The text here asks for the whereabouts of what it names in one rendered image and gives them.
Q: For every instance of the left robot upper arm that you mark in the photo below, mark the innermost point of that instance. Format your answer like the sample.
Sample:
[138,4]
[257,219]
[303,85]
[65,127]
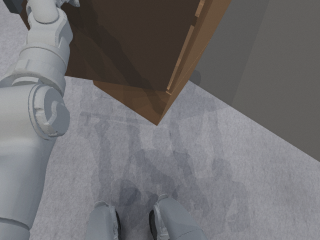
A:
[32,117]

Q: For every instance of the robot left thigh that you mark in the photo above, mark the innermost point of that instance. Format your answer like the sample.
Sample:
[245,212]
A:
[102,223]

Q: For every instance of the cupboard door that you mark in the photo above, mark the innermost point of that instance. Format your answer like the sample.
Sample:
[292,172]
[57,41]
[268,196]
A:
[133,43]

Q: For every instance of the robot right shin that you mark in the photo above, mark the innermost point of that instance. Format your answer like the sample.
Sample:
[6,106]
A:
[162,233]

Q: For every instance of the handle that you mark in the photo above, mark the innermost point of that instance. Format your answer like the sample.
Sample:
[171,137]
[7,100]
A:
[14,6]

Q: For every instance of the robot left forearm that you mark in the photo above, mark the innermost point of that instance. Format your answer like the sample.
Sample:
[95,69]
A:
[45,54]

